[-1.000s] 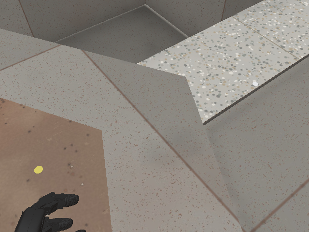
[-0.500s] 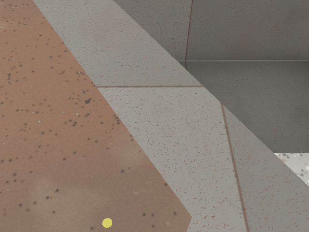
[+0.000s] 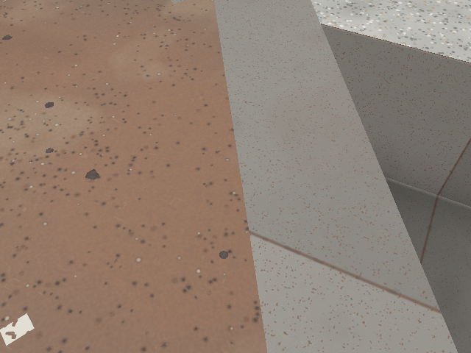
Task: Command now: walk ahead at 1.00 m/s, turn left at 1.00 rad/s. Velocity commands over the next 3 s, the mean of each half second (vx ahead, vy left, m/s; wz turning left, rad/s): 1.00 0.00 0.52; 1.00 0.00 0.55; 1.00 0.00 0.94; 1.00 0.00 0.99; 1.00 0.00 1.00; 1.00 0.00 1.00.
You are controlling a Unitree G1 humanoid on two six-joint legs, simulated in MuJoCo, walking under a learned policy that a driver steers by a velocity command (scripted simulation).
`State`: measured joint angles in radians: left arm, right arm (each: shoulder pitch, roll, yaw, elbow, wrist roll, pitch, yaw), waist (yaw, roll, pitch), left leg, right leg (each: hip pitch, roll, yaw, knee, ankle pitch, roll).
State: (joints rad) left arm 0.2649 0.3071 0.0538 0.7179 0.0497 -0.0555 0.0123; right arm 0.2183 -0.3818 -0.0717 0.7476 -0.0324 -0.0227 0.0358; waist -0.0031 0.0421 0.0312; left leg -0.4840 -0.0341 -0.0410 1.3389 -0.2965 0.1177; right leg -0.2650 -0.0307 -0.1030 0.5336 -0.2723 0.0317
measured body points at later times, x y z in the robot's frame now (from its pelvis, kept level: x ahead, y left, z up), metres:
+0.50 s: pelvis +0.46 +0.07 +0.01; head +0.48 +0.08 +0.46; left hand +0.54 +0.36 -0.10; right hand +0.54 -0.20 -0.12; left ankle +0.39 +0.09 -0.73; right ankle +0.56 -0.08 -0.65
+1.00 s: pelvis +0.94 +0.20 +0.00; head +0.94 +0.23 +0.45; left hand +0.76 +0.42 -0.14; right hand +1.25 +0.10 -0.07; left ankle +1.01 +0.37 -0.65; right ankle +0.88 +0.04 -0.73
